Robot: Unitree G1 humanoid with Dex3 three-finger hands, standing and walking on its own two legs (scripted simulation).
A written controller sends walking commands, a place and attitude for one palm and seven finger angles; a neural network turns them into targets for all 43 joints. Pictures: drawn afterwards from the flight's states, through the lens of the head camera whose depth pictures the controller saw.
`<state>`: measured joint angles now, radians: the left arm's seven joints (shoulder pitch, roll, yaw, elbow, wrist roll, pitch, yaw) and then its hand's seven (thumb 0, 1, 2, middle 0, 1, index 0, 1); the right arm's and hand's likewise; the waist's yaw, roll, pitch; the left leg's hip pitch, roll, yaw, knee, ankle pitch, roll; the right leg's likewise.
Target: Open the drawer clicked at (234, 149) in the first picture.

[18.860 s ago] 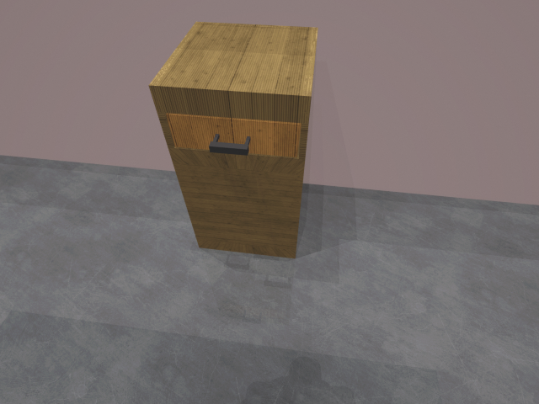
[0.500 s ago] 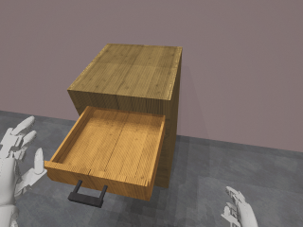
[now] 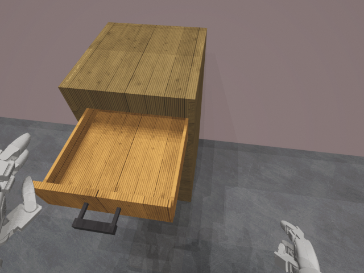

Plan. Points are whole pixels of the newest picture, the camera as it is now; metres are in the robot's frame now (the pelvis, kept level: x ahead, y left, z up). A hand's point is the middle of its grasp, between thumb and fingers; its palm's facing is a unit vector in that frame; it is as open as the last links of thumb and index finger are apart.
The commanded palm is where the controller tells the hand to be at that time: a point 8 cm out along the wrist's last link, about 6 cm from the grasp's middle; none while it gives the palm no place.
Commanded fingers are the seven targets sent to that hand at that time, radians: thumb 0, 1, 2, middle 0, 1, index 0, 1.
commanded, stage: step back with the hand held close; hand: left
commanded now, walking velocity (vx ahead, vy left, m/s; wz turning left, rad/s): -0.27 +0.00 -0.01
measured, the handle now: (98, 217) +0.27 +0.25 -0.13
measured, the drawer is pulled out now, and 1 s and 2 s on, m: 0.30 0.30 0.30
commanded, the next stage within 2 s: stop stepping back and stand still in 1.04 s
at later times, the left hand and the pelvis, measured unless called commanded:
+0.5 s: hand out of the picture +0.14 +0.26 +0.15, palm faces +0.36 -0.82 -0.45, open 7.4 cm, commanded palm +0.07 +0.30 +0.17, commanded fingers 0.00 0.90 0.90 -0.20 -0.30 -0.20 -0.30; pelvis -0.06 +0.02 -0.01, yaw +0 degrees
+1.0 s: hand out of the picture +0.08 +0.21 +0.15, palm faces +0.22 -0.83 -0.52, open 7.4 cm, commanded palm +0.01 +0.26 +0.17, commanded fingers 0.00 0.90 0.90 -0.20 -0.30 -0.20 -0.30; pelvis -0.13 -0.01 +0.00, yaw -2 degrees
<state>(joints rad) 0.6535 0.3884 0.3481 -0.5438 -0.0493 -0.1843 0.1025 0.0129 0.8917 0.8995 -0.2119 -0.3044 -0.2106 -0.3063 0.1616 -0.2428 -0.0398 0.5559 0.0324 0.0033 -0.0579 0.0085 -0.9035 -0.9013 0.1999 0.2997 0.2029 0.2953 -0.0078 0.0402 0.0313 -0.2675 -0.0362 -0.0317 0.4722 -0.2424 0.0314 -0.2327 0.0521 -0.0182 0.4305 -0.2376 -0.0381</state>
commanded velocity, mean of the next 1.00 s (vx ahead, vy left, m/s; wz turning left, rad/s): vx -0.35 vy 0.00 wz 0.01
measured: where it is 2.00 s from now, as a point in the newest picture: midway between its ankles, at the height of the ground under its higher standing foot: outside the picture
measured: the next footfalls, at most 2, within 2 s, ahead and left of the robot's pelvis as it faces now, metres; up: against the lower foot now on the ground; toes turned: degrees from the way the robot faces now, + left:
right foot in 0.76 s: -0.20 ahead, -0.13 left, +0.00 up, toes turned -2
left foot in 1.04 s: -0.08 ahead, +0.09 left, +0.00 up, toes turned -1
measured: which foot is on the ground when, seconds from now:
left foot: down 0.00-0.84, up 0.86-1.00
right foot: down 0.00-0.54, up 0.56-0.74, down 0.76-1.00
